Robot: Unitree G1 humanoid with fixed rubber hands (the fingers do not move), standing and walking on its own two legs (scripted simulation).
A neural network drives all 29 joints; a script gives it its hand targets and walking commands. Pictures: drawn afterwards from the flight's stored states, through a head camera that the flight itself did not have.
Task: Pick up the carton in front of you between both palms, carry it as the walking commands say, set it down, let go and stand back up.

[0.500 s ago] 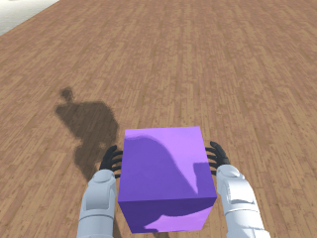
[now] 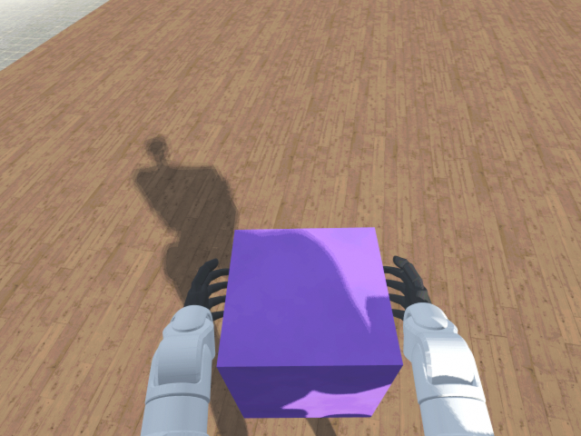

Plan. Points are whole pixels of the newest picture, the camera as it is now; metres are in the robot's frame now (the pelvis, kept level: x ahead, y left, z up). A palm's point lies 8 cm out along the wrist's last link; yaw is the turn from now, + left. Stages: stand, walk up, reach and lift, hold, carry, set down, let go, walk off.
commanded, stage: hold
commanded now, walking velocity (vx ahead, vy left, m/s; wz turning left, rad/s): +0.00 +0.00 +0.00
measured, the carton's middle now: (305, 327) +0.29 +0.00 -0.06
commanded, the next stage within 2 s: set down in 0.74 s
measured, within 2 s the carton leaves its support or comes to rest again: neither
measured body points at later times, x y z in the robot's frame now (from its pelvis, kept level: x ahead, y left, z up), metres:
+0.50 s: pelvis -0.02 -0.05 +0.00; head -0.06 -0.08 +0.44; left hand +0.26 +0.12 +0.03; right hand +0.29 -0.18 +0.02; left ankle -0.04 +0.10 -0.74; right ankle +0.07 -0.14 -0.74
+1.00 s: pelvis +0.00 -0.06 +0.00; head -0.03 -0.09 +0.45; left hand +0.30 +0.12 +0.03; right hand +0.33 -0.18 +0.02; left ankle -0.04 +0.10 -0.74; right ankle +0.07 -0.14 -0.74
